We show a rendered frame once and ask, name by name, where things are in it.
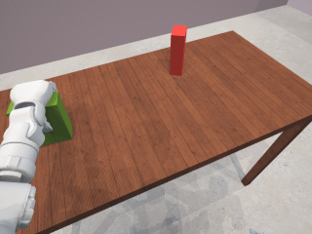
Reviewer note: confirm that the robot left forearm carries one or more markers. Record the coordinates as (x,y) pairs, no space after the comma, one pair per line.
(21,141)

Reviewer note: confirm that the robot left hand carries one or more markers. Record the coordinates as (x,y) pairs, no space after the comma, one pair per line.
(39,90)

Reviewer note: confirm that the sponge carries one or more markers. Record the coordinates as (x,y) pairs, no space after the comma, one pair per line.
(58,118)

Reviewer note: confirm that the left robot upper arm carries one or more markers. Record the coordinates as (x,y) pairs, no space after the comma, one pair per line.
(16,206)

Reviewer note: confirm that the table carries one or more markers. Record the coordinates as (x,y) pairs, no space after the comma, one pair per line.
(135,126)

